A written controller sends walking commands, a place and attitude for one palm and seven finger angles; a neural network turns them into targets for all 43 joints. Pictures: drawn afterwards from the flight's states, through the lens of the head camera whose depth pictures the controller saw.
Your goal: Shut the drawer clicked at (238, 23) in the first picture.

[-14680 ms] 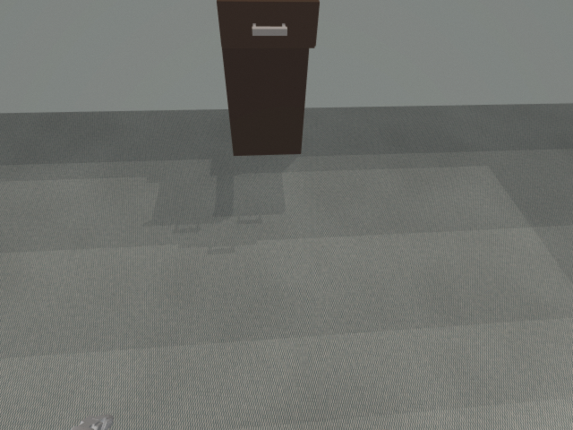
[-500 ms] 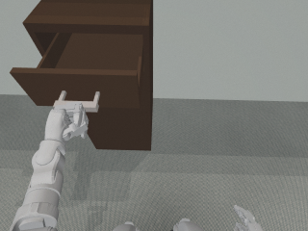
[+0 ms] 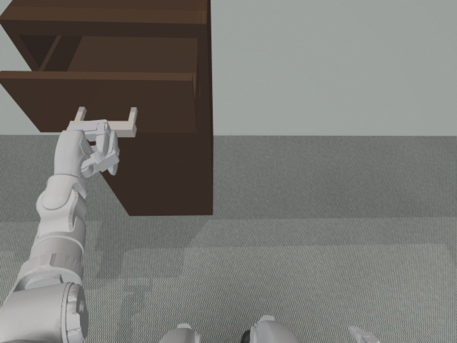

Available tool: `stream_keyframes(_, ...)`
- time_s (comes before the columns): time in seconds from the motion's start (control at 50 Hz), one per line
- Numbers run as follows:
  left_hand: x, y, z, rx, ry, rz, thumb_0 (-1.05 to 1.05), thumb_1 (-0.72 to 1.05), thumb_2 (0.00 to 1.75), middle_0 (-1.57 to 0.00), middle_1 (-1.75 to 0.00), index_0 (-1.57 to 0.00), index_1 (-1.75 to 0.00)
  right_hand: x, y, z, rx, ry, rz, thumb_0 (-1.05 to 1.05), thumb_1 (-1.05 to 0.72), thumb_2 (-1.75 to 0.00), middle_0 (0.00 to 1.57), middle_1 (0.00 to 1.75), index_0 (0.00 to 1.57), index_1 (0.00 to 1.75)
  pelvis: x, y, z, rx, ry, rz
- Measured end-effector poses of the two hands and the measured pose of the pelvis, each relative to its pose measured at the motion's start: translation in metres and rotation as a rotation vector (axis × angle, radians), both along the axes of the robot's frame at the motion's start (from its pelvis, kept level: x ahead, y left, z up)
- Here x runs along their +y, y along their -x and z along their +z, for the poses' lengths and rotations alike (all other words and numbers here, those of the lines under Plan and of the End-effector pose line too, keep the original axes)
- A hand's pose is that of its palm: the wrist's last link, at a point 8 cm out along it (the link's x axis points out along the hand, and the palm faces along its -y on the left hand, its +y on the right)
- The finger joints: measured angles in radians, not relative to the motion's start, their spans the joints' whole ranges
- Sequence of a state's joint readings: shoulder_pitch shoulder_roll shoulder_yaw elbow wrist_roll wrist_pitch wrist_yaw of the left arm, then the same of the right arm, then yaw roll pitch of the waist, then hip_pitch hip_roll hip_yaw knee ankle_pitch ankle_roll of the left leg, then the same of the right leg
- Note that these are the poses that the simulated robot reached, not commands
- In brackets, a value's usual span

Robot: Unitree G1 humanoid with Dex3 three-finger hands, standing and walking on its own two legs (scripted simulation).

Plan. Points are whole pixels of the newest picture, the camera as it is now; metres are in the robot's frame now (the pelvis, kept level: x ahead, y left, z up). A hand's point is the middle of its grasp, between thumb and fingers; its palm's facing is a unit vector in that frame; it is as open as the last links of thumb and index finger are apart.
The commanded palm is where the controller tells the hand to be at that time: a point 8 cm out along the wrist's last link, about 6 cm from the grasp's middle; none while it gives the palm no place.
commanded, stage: push the drawer shut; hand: left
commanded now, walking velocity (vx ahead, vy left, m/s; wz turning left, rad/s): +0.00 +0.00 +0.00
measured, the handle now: (105, 120) +0.50 +0.23 +0.07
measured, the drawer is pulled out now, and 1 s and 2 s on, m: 0.12 0.00 0.00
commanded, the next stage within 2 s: pull the fist back off the drawer in 1.18 s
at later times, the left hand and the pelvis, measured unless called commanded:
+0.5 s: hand (120, 123) +0.49 +0.20 +0.07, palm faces +0.01 -1.00 -0.02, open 3.0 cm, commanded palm +0.48 +0.25 +0.07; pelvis +0.00 +0.01 -0.01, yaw -1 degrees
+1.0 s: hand (125, 102) +0.54 +0.20 +0.07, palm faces +0.02 -1.00 -0.02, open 3.1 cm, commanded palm +0.53 +0.25 +0.07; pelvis +0.01 +0.02 -0.01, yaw -2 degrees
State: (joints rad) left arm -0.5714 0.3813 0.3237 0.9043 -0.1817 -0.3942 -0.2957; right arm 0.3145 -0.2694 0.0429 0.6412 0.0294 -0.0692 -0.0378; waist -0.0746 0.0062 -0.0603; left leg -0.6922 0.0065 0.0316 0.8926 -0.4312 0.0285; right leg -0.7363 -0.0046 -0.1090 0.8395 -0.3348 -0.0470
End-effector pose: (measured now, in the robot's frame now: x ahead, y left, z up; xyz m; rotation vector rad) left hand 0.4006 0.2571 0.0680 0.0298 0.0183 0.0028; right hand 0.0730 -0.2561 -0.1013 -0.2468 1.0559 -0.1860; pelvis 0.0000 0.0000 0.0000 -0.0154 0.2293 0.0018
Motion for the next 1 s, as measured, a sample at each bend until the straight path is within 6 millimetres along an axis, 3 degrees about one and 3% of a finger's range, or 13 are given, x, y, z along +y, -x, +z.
stream_keyframes(0.52,0.0,-0.07,0.0,0.005,0.01,0.009,-0.02,0.76,0.9,-1.4,-1.6,-1.4,-1.6,0.006,0.065,-0.008,0.207,0.021,-0.08,0.01,-0.9,-0.9,0.21,0.3,0.21,0.3,0.011,0.001,-0.011,0.09,0.017,-0.014)
stream_keyframes(1.0,0.0,-0.12,0.003,0.016,0.006,0.014,0.02,0.76,0.89,-1.4,-1.6,-1.4,-1.6,0.014,0.089,-0.002,0.338,0.027,-0.133,0.01,-0.9,-0.9,0.21,0.3,0.21,0.3,0.016,-0.012,-0.012,0.143,0.034,-0.023)
